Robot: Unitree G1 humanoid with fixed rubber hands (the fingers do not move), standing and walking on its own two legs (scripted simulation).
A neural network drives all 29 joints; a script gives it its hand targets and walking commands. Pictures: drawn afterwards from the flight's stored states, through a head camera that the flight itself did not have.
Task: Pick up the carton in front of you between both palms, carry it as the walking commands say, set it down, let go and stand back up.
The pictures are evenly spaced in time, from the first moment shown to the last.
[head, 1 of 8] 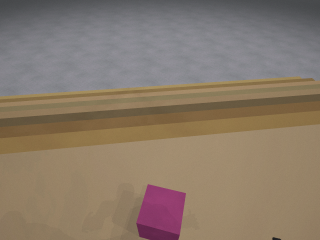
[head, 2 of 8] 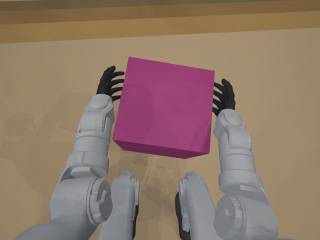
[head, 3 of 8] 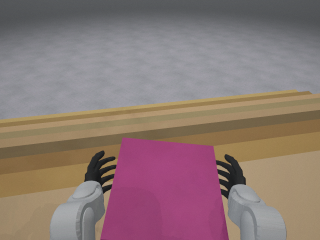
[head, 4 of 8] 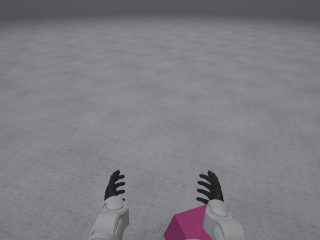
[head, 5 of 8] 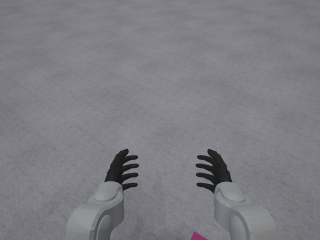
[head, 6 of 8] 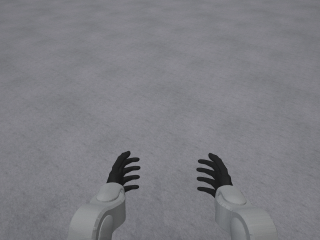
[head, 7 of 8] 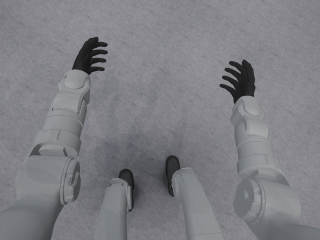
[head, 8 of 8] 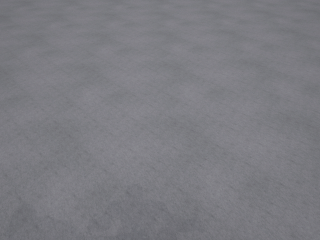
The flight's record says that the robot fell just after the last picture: no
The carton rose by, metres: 0.68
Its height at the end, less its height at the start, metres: -1.44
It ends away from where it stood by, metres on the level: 6.00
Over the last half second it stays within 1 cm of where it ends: yes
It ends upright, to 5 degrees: no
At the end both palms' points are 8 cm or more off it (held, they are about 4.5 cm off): yes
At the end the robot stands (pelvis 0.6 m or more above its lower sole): yes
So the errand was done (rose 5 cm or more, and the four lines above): no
